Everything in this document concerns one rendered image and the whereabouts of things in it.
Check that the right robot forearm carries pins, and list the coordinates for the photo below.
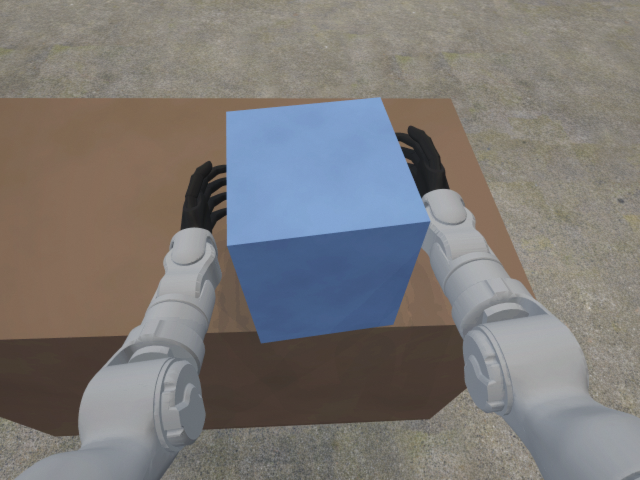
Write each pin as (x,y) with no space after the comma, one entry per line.
(469,273)

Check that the carton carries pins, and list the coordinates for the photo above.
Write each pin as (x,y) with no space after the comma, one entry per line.
(324,219)

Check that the left robot hand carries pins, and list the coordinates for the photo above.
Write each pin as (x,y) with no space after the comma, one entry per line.
(198,205)

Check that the pedestal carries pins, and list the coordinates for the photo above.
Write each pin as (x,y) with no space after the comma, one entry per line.
(91,194)

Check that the left robot forearm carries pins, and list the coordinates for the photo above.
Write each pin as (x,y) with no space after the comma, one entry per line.
(180,311)

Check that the robot left upper arm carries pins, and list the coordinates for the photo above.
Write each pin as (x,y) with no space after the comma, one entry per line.
(135,418)

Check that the right robot hand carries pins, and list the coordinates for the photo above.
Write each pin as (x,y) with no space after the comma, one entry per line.
(427,169)

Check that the robot right upper arm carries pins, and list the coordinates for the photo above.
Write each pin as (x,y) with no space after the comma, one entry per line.
(530,372)

